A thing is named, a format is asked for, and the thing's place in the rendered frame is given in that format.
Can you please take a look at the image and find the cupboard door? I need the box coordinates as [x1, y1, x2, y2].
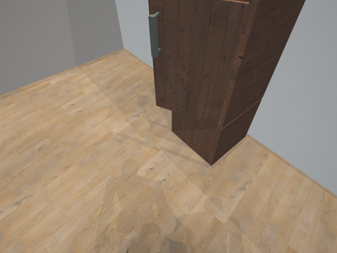
[148, 0, 249, 125]

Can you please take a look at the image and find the handle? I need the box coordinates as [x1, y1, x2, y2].
[148, 12, 161, 57]

